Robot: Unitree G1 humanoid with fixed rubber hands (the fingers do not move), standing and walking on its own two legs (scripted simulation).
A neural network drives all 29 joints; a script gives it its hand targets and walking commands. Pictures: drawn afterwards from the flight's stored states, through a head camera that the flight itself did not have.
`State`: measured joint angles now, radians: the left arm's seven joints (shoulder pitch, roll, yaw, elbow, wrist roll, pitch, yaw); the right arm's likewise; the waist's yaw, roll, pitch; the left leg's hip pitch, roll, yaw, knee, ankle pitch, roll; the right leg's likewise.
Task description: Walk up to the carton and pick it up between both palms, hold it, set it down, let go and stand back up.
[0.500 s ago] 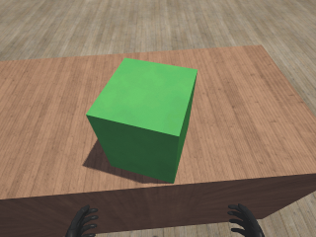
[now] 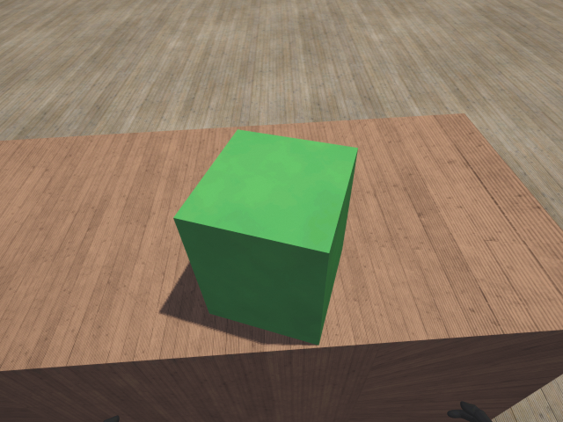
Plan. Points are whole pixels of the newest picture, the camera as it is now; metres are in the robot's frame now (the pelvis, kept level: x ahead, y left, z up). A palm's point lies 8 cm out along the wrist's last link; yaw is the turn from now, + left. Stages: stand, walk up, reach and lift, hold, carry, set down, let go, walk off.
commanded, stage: stand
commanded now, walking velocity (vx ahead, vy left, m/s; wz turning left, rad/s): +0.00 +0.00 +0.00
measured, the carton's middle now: (278, 237) +0.42 +0.05 +0.04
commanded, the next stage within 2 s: none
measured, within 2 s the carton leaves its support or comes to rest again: neither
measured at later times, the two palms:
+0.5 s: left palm out of the picture +0.06 +0.31 -0.10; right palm out of the picture +0.10 -0.26 -0.10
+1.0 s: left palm out of the picture +0.04 +0.31 -0.11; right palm out of the picture +0.09 -0.26 -0.11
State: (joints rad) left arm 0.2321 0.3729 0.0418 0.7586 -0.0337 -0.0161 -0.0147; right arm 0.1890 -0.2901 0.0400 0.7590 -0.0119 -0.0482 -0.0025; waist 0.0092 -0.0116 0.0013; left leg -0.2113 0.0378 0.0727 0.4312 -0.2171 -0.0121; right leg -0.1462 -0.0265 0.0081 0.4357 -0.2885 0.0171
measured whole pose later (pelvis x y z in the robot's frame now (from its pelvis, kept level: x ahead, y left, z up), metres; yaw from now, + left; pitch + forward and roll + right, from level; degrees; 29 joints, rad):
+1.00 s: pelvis -0.02 +0.00 +0.00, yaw +0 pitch -1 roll +0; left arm 0.23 0.37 0.04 0.97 -0.03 -0.02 -0.01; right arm 0.19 -0.29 0.04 0.88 -0.01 -0.04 0.00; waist 0.01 0.00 0.00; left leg -0.21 0.03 0.07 0.42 -0.18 0.00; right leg -0.15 -0.03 0.01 0.42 -0.25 0.02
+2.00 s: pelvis -0.03 +0.01 +0.00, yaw +0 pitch -1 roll +0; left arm 0.22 0.37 0.04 1.02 -0.03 -0.02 -0.02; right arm 0.19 -0.29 0.04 0.92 -0.01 -0.04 0.00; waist 0.01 0.00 0.00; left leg -0.21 0.03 0.07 0.39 -0.16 0.00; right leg -0.15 -0.03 0.01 0.40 -0.23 0.03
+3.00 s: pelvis -0.03 +0.01 +0.00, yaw +0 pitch -1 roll +0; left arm 0.21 0.37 0.04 1.04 -0.03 -0.02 -0.01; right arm 0.19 -0.29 0.04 0.92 -0.01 -0.04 0.00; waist 0.01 0.00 0.00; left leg -0.21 0.03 0.07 0.39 -0.16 0.00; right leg -0.15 -0.03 0.01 0.39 -0.23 0.03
